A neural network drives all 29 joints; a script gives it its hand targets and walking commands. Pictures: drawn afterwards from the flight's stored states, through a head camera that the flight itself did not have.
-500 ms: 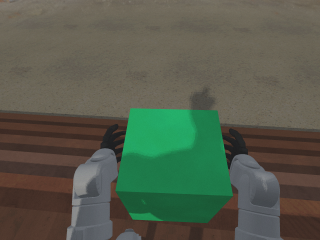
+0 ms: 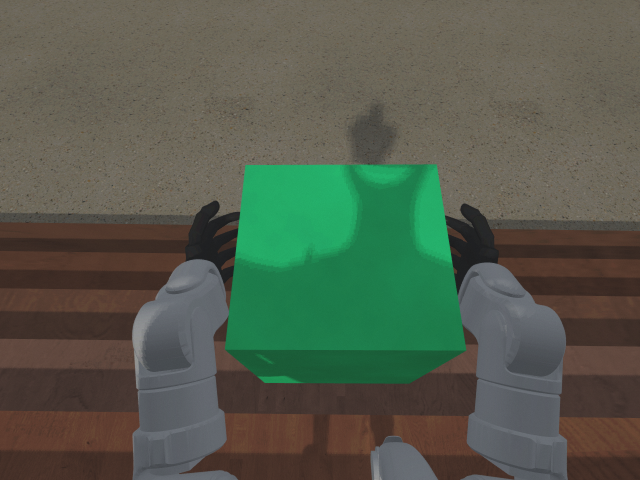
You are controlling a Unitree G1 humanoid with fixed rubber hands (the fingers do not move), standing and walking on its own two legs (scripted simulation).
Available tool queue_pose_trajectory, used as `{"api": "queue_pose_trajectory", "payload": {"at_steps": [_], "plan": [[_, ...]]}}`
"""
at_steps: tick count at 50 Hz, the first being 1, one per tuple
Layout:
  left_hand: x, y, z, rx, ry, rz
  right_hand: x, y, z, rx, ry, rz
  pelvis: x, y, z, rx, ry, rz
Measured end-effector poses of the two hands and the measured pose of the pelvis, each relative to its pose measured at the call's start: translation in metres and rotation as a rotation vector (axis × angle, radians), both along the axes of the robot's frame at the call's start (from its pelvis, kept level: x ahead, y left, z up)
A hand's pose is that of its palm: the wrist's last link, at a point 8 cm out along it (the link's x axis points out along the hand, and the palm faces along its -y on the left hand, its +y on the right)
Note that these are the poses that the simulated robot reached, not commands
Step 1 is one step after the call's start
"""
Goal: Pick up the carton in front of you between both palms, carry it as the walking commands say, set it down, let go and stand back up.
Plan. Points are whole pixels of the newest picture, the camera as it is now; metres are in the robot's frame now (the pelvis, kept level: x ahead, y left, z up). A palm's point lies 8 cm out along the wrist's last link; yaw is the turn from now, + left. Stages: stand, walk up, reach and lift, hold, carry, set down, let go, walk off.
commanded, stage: carry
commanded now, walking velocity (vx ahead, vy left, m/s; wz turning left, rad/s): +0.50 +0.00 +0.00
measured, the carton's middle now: (338, 289) +0.36 -0.02 +0.03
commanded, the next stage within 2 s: none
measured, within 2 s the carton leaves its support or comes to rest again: neither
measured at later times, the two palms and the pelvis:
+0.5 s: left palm (267, 188) +0.65 +0.10 -0.10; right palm (416, 182) +0.67 -0.20 -0.11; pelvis +0.33 -0.07 -0.17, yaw +1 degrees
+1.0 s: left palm (305, 128) +1.03 +0.03 -0.26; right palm (413, 126) +1.01 -0.28 -0.24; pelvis +0.70 -0.10 -0.33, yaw +0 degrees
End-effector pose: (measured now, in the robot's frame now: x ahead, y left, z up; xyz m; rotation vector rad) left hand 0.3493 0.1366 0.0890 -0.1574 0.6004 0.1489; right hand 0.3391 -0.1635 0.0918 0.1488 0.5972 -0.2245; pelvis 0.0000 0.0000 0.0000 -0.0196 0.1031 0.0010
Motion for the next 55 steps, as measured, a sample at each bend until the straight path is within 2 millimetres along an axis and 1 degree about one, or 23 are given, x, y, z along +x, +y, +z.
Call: {"api": "queue_pose_trajectory", "payload": {"at_steps": [3,6,8,11,13,14,16,18,20,23,27,30,33,35,37,39,43,46,49,52,53,55], "plan": [[0.036,-0.003,0.003,0.015,-0.026,0.001,0.039,-0.003,0.004,-0.006,-0.025,0.013,0.042,-0.006,-0.008,0.009,-0.009,0.006],[0.077,-0.011,-0.001,0.028,-0.045,-0.005,0.081,-0.012,0.000,-0.024,-0.040,0.023,0.087,-0.014,-0.024,0.032,-0.026,0.016],[0.106,-0.017,-0.008,0.044,-0.054,0.001,0.111,-0.019,-0.008,-0.032,-0.051,0.031,0.120,-0.021,-0.041,0.048,-0.040,0.019],[0.149,-0.021,-0.027,0.078,-0.070,0.033,0.164,-0.023,-0.032,-0.026,-0.068,0.070,0.175,-0.032,-0.079,0.063,-0.084,0.010],[0.174,-0.017,-0.046,0.091,-0.080,0.075,0.202,-0.019,-0.055,-0.031,-0.080,0.108,0.206,-0.041,-0.111,0.060,-0.103,0.011],[0.184,-0.014,-0.060,0.094,-0.067,0.089,0.219,-0.018,-0.068,-0.040,-0.068,0.115,0.218,-0.045,-0.123,0.049,-0.105,0.011],[0.202,-0.010,-0.091,0.089,-0.014,0.110,0.247,-0.015,-0.097,-0.052,-0.017,0.124,0.239,-0.054,-0.141,0.044,-0.097,0.011],[0.219,-0.011,-0.123,0.076,0.050,0.117,0.267,-0.015,-0.127,-0.044,0.049,0.124,0.256,-0.061,-0.152,0.030,-0.090,0.012],[0.238,-0.016,-0.150,0.058,0.102,0.120,0.284,-0.019,-0.155,-0.026,0.102,0.116,0.275,-0.066,-0.159,0.029,-0.084,0.018],[0.273,-0.026,-0.179,0.034,0.138,0.116,0.310,-0.028,-0.187,0.009,0.139,0.100,0.305,-0.070,-0.165,0.034,-0.071,0.018],[0.331,-0.040,-0.202,0.035,0.110,0.091,0.354,-0.041,-0.216,0.028,0.111,0.078,0.352,-0.071,-0.178,0.038,-0.051,-0.001],[0.376,-0.046,-0.216,0.043,0.069,0.070,0.393,-0.047,-0.234,0.034,0.072,0.067,0.396,-0.069,-0.196,0.031,-0.050,-0.017],[0.426,-0.050,-0.234,0.044,0.017,0.044,0.436,-0.051,-0.249,0.023,0.021,0.045,0.449,-0.067,-0.225,0.021,-0.073,-0.018],[0.464,-0.060,-0.247,0.051,-0.026,-0.005,0.464,-0.061,-0.259,0.010,-0.019,0.012,0.483,-0.066,-0.249,0.034,-0.085,-0.015],[0.499,-0.072,-0.261,0.076,-0.037,-0.043,0.488,-0.073,-0.273,0.001,-0.024,-0.014,0.511,-0.065,-0.266,0.040,-0.078,-0.013],[0.528,-0.081,-0.276,0.093,-0.013,-0.054,0.508,-0.084,-0.289,-0.009,0.003,-0.034,0.537,-0.065,-0.277,0.052,-0.070,-0.005],[0.575,-0.093,-0.307,0.082,0.057,-0.051,0.554,-0.097,-0.315,-0.001,0.071,-0.052,0.589,-0.070,-0.288,0.050,-0.062,-0.010],[0.614,-0.099,-0.325,0.056,0.056,-0.036,0.601,-0.102,-0.325,-0.013,0.069,-0.038,0.631,-0.082,-0.301,0.041,-0.058,-0.002],[0.659,-0.105,-0.340,0.043,0.015,-0.013,0.655,-0.109,-0.332,-0.032,0.027,-0.016,0.678,-0.098,-0.321,0.048,-0.062,0.002],[0.710,-0.110,-0.354,0.060,-0.045,0.019,0.716,-0.115,-0.347,-0.035,-0.036,0.019,0.731,-0.115,-0.353,0.055,-0.076,-0.006],[0.726,-0.111,-0.359,0.066,-0.065,0.032,0.737,-0.116,-0.355,-0.039,-0.057,0.038,0.749,-0.120,-0.366,0.043,-0.079,-0.007],[0.753,-0.113,-0.373,0.066,-0.073,0.048,0.775,-0.116,-0.373,-0.058,-0.068,0.067,0.777,-0.128,-0.387,0.023,-0.069,-0.012]]}}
